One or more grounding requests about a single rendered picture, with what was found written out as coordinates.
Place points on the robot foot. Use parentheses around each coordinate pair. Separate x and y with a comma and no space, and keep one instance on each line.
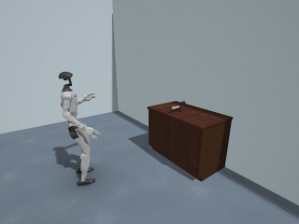
(89,170)
(86,182)

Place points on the right robot hand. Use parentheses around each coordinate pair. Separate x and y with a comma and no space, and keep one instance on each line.
(91,131)

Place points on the robot left forearm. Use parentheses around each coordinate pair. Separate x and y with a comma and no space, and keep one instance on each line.
(80,101)

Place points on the robot right forearm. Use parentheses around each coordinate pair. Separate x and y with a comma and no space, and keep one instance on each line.
(75,121)

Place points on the left robot hand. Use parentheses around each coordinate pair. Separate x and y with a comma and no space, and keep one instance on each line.
(87,98)

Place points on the counter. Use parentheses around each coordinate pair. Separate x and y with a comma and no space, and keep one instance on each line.
(193,138)

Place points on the robot right foot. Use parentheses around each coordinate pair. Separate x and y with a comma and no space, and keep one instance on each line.
(86,182)

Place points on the robot left foot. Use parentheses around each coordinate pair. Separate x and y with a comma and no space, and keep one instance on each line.
(89,170)

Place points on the robot right upper arm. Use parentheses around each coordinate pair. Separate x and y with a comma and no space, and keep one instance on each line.
(67,97)

